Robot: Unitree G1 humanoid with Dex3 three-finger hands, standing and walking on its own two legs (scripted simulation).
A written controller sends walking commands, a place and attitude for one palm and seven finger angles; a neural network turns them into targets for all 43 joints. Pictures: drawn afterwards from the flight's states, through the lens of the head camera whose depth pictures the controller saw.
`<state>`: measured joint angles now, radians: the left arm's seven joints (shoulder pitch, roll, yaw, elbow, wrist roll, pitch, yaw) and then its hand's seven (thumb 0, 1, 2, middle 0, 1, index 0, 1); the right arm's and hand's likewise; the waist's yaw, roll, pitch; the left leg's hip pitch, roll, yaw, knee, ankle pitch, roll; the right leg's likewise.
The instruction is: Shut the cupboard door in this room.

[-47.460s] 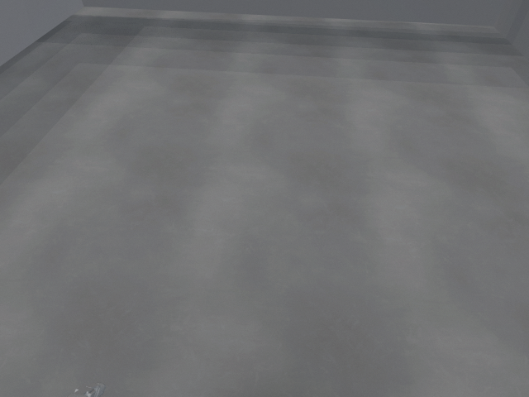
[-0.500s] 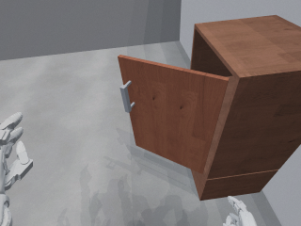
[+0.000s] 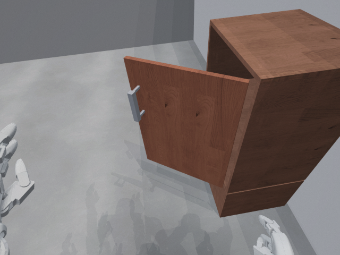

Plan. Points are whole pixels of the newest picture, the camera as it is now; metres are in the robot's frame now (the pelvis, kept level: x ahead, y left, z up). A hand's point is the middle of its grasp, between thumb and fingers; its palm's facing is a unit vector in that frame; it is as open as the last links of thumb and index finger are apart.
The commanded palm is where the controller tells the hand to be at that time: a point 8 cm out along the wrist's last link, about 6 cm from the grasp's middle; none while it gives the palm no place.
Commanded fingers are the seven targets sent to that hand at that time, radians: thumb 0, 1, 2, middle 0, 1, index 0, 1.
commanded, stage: step back with the hand held close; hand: left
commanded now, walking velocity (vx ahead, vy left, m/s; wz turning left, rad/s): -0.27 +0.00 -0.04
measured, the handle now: (137, 103) +0.64 +0.18 -0.02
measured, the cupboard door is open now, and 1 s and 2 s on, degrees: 55 55 55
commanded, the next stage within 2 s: stop stepping back and stand still in 1.36 s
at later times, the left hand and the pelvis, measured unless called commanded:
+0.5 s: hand out of the picture +0.13 +0.28 +0.16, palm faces +0.43 -0.76 -0.49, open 7.4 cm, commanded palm +0.08 +0.31 +0.18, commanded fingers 0.00 0.90 0.90 -0.20 -0.30 -0.20 -0.30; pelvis -0.06 +0.01 -0.01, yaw +0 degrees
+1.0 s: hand out of the picture +0.07 +0.28 +0.16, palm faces +0.48 -0.68 -0.55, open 7.4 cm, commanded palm +0.00 +0.31 +0.18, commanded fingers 0.00 0.90 0.90 -0.20 -0.30 -0.20 -0.30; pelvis -0.11 +0.00 -0.02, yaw +6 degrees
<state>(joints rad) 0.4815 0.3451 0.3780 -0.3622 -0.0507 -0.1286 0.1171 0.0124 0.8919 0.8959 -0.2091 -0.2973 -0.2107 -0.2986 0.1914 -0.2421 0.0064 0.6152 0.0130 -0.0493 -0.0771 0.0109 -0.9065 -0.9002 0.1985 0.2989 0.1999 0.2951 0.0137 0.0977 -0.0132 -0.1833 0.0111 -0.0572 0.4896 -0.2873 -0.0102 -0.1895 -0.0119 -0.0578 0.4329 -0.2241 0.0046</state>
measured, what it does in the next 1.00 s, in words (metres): shifts its weight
